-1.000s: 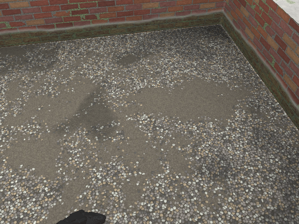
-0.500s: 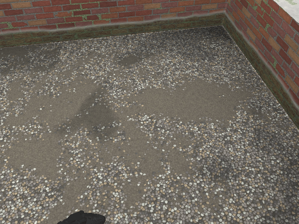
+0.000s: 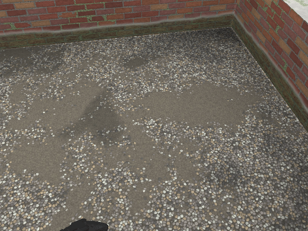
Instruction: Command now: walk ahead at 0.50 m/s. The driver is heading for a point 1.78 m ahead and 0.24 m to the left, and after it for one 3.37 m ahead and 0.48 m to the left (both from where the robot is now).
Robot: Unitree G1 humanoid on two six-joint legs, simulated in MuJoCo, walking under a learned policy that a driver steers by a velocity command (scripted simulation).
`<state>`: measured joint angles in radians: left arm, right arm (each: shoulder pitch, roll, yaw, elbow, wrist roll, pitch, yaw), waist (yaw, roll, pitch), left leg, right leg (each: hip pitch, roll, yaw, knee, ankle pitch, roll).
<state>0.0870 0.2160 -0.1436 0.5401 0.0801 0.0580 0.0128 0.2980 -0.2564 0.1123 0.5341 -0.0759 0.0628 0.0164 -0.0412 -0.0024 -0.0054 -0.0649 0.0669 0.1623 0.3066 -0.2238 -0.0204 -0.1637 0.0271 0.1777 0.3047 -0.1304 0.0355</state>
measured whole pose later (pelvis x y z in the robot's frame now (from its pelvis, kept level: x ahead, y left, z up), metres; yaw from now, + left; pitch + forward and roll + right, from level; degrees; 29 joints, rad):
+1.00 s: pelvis +0.00 +0.00 +0.00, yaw +1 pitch +0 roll +0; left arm 0.10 0.22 -0.15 0.54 0.08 0.06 0.01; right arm 0.29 -0.26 0.12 0.54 -0.08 0.06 0.02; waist -0.04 0.00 -0.01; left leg -0.06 0.05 0.13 0.29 -0.22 -0.02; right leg -0.16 0.02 0.17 0.30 -0.13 0.04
